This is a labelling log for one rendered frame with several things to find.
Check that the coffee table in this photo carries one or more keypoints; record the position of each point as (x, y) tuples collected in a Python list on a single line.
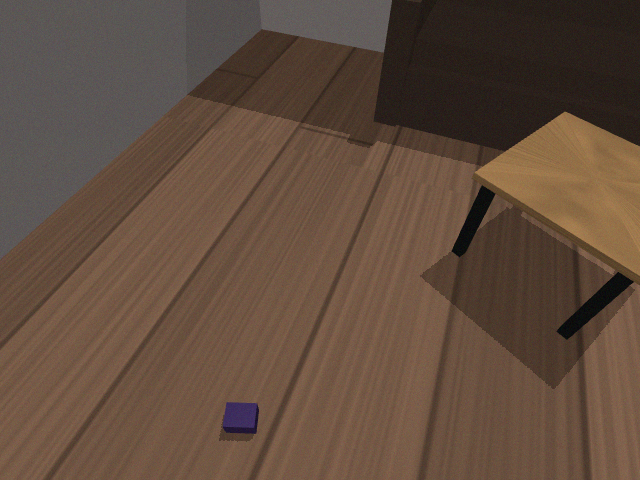
[(582, 182)]

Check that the sofa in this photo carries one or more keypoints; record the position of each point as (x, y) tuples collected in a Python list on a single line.
[(492, 72)]

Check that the small box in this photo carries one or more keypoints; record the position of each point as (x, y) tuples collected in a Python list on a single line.
[(241, 418)]

